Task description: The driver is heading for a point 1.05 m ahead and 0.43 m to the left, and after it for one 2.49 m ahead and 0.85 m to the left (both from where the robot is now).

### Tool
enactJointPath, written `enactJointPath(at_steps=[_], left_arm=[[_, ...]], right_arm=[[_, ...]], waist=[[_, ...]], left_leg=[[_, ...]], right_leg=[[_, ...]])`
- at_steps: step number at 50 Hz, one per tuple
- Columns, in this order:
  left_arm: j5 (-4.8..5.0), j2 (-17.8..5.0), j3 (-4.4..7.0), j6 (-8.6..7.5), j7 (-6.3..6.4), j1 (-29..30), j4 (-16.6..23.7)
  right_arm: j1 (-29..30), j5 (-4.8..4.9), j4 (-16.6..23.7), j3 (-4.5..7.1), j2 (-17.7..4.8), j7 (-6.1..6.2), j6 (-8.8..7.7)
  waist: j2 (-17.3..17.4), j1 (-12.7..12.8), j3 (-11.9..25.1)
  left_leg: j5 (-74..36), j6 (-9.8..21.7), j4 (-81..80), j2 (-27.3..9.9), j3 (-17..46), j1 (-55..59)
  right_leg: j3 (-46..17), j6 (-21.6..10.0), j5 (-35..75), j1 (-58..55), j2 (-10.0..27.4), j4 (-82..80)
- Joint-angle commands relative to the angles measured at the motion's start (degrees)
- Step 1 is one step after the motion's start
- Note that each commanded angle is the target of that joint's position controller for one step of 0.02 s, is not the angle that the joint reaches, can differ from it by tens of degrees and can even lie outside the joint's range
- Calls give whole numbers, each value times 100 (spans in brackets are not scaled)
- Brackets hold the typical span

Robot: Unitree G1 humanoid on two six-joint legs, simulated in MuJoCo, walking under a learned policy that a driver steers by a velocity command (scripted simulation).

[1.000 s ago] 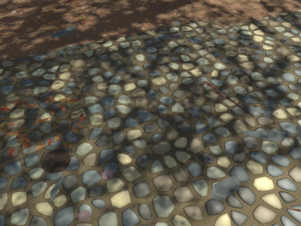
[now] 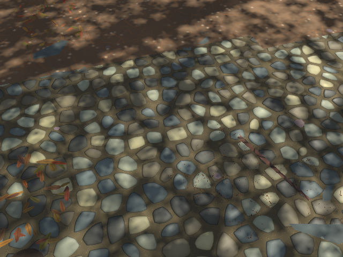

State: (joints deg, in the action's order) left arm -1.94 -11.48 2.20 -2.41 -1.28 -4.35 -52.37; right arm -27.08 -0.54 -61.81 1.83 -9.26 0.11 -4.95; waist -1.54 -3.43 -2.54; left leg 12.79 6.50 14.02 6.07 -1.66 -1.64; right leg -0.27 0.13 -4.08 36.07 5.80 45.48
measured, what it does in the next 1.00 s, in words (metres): walks ahead, turning left: right foot, then left foot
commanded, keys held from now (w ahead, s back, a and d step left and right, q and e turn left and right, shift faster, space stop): w+q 0.34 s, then q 0.66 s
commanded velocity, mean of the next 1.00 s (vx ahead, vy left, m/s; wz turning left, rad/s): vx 0.28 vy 0.00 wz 0.54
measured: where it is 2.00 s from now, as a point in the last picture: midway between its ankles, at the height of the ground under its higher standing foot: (102, 226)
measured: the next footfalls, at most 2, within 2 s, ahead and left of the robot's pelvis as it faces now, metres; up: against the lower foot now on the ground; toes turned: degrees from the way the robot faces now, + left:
right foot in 0.18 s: +0.29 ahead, -0.12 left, +0.00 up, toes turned +6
left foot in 0.66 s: +0.43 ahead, +0.12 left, +0.00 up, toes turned +27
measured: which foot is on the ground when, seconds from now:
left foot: down 0.00-0.20, up 0.22-0.64, down 0.66-1.00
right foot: up 0.00-0.16, down 0.18-0.68, up 0.70-1.00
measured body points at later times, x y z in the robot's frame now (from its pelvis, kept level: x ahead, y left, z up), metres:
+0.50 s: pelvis +0.26 -0.03 +0.00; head +0.30 -0.03 +0.45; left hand +0.20 +0.23 -0.13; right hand +0.46 -0.24 -0.13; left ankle +0.32 +0.12 -0.68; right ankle +0.25 -0.12 -0.75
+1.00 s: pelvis +0.35 +0.02 -0.01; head +0.37 +0.06 +0.44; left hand +0.33 +0.31 -0.14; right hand +0.58 -0.16 -0.12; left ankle +0.39 +0.10 -0.75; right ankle +0.47 -0.11 -0.68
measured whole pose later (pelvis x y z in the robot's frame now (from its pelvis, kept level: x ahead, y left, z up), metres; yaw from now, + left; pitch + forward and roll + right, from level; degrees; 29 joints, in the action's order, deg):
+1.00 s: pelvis +0.35 +0.02 -0.01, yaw +34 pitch +2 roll -1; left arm -1.8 -14.2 3.3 3.2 1.5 -8.5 -44.0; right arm -13.6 -0.9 -44.0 4.6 -14.7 -0.1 1.6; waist -1.3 -2.1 -3.2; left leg 4.4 6.6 23.8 7.9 4.3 -20.4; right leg -3.8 2.5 -20.9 30.6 2.3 56.7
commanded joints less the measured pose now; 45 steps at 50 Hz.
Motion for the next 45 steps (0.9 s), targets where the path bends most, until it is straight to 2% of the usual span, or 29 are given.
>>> enactJointPath(at_steps=[1,4,6,7,8,9,10,11,12,13,14,16,17,19,21,25,29,31,32,33,34,35,36,37,38,39,40,42,45], left_arm=[[56,-239,6,-45,2,640,504],[93,-321,-4,-96,18,1078,772],[117,-441,22,-165,27,970,859],[126,-521,54,-206,48,622,801],[122,-656,120,-258,90,13,638],[56,-853,209,-336,153,-878,411],[-111,-1338,331,-381,242,-1833,378],[-186,-1749,425,-301,212,-1713,442],[-79,-1210,352,-206,186,-1311,526],[-24,-724,224,-213,174,-883,597],[-25,-549,178,-248,158,-731,566],[14,-434,143,-318,201,-836,426],[44,-427,142,-373,197,-974,353],[97,-475,150,-471,194,-1132,285],[105,-554,165,-485,201,-1215,260],[109,-682,178,-387,234,-1124,288],[151,-965,274,-275,290,-1327,261],[159,-1067,323,-170,342,-1333,285],[159,-1106,344,-97,348,-1322,309],[155,-1140,357,-40,320,-1440,325],[91,-801,281,5,284,-1778,543],[164,-669,242,131,257,-1966,793],[36,-783,239,213,257,-1666,728],[75,-707,220,223,251,-1283,815],[68,-701,219,219,276,-1084,816],[-11,-763,237,268,288,-1050,873],[-67,-762,239,344,288,-1213,816],[-31,-693,225,441,271,-1322,809],[-6,-675,217,506,277,-1052,940]], right_arm=[[-307,-9,255,136,-808,38,-44],[-447,-65,291,173,-871,70,6],[-306,-91,369,223,-967,112,30],[-110,-92,439,255,-1045,118,31],[17,-74,492,285,-1119,93,16],[133,-22,552,289,-1085,52,-6],[162,51,816,213,-760,31,-38],[-511,267,971,151,-292,57,17],[-376,87,852,266,-866,98,109],[49,11,899,295,-868,53,134],[312,-14,957,282,-716,6,144],[443,-135,1028,309,-645,-101,274],[471,-143,1071,307,-584,-142,343],[684,-138,1199,313,-546,-171,440],[994,-156,1361,293,-525,-194,485],[1773,-116,1712,163,-419,-300,468],[2007,-186,1913,183,-637,-336,474],[1740,-228,1908,245,-791,-317,441],[1369,-248,1820,292,-865,-287,386],[898,-302,1698,359,-1038,-210,295],[729,-290,1759,499,-1675,-122,227],[690,-33,1896,644,-2129,-88,354],[734,94,1998,608,-1874,-54,471],[1129,81,2037,522,-1571,-12,527],[1444,42,2042,430,-1288,16,568],[1564,60,2049,395,-1155,48,579],[1639,25,2074,371,-1078,48,573],[1562,-22,2086,406,-1212,3,511],[1455,-27,2103,467,-1378,-9,518]], waist=[[539,-13,-236],[611,-143,-229],[667,5,-181],[697,203,-64],[641,454,241],[384,854,754],[-197,1144,1664],[-1478,707,2205],[-667,558,1718],[-146,475,879],[23,418,460],[-303,252,221],[-376,215,245],[-301,128,163],[-312,98,132],[-535,206,67],[-525,305,251],[-524,224,418],[-359,79,631],[111,-159,957],[1112,23,1428],[1644,88,2191],[551,-24,1999],[415,51,1270],[227,226,690],[418,349,499],[500,425,567],[415,473,791],[512,383,793]], left_leg=[[-2531,533,-282,-1397,1144,-178],[-2853,606,49,-1515,1377,298],[-3140,519,336,-1587,1516,394],[-3538,408,626,-1544,1486,254],[-3970,300,1241,-1414,1429,120],[-3650,179,2325,-1113,1195,-340],[-1847,85,3926,-746,931,-1288],[1911,-63,5433,47,431,-3021],[1568,4,5977,-428,630,-3420],[997,-23,5896,-650,630,-3473],[677,-67,5686,-825,606,-3357],[482,-168,5425,-1009,535,-3122],[410,-196,5404,-1011,484,-3085],[289,-291,5332,-987,378,-3265],[2,-376,4990,-974,238,-3454],[-981,-405,3214,-847,-207,-2851],[-777,-223,2393,-683,-438,-2378],[-315,-35,2106,-517,-462,-2061],[-358,79,1748,-367,-470,-1658],[-1319,235,1132,-380,-243,-902],[-4201,569,1461,-1883,1425,314],[-5102,1797,1194,-2949,3457,1129],[-4017,1688,907,-2770,3027,758],[-3078,1539,688,-2502,2610,21],[-2497,1209,450,-2097,2245,-616],[-2255,992,354,-1807,2014,-979],[-2235,878,318,-1639,1857,-1171],[-2324,791,332,-1509,1814,-1226],[-1332,690,198,-1405,2013,-1217]], right_leg=[[277,95,389,-21,-309,-582],[226,40,194,44,-405,-942],[138,-68,-104,-356,-471,-1294],[152,-151,-324,-955,-582,-1525],[211,-249,-408,-1813,-734,-1766],[84,-412,-191,-3073,-554,-2043],[-1307,-677,-1043,-4494,855,-2107],[-3765,-1310,-1239,-5492,2176,-2724],[-3852,-1308,-1868,-4886,1959,-2890],[-2871,-1154,-1760,-4055,1672,-3004],[-2084,-1024,-1143,-3450,1395,-3182],[-1120,-812,-343,-2901,1021,-3383],[-873,-800,40,-2847,989,-3415],[-334,-864,1793,-2860,1015,-3317],[197,-887,2920,-2905,970,-3191],[1089,-770,3053,-2648,652,-3058],[1194,-693,3293,-3151,908,-2486],[1197,-639,3590,-3388,985,-1725],[1254,-565,3390,-3389,922,-929],[1376,-313,2464,-3062,694,257],[1431,-50,-1154,-1746,260,1857],[668,165,-3666,-456,-788,3336],[4,180,-3293,-192,-407,3430],[-41,169,-2808,-71,-309,3267],[-100,160,-2370,-113,-156,2746],[-141,158,-2117,-288,-92,2380],[-103,153,-1959,-537,-148,2294],[-116,159,-1835,-722,-274,2126],[-203,209,-1685,-581,-327,1686]])
Over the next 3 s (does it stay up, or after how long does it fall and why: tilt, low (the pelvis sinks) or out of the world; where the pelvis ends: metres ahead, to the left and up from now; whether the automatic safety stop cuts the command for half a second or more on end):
stays up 1.03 0.59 0.00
